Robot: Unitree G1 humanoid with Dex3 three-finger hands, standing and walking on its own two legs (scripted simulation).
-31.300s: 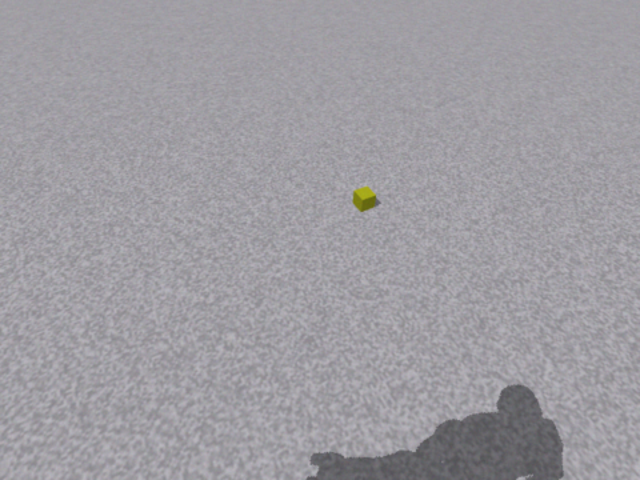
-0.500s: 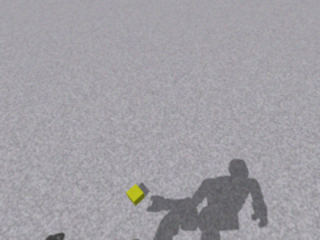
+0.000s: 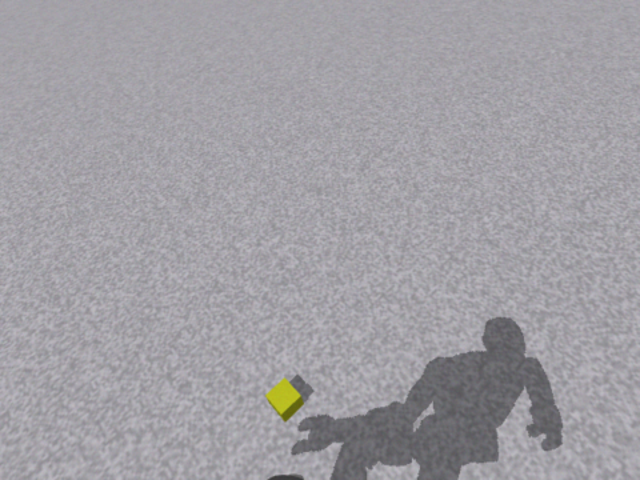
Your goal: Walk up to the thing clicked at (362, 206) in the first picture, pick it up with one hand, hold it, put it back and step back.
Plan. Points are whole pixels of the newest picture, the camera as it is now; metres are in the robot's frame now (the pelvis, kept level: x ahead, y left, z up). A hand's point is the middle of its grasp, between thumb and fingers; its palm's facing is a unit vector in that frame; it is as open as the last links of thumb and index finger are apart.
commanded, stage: walk up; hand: left
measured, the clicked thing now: (285, 399) +0.47 +0.18 -0.72
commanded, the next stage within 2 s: stand in 0.94 s
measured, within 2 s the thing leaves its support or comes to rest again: neither
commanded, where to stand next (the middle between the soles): +0.08 -0.04 m, yaw -5 degrees
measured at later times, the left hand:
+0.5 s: hand out of the picture +0.08 +0.27 -0.17, palm faces +0.02 -0.95 -0.30, open 7.3 cm
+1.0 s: hand out of the picture +0.11 +0.29 -0.13, palm faces +0.00 -0.93 -0.36, open 7.3 cm
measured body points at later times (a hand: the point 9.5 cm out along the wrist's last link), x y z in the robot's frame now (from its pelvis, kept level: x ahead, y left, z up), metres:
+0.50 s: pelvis +0.02 +0.02 +0.00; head +0.05 +0.05 +0.45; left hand +0.08 +0.32 -0.15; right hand +0.13 -0.29 -0.11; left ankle +0.00 +0.18 -0.73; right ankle +0.04 -0.12 -0.73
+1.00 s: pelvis +0.01 +0.02 +0.02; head +0.02 +0.02 +0.47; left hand +0.11 +0.33 -0.10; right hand +0.09 -0.28 -0.12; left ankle +0.00 +0.18 -0.73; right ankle +0.04 -0.12 -0.73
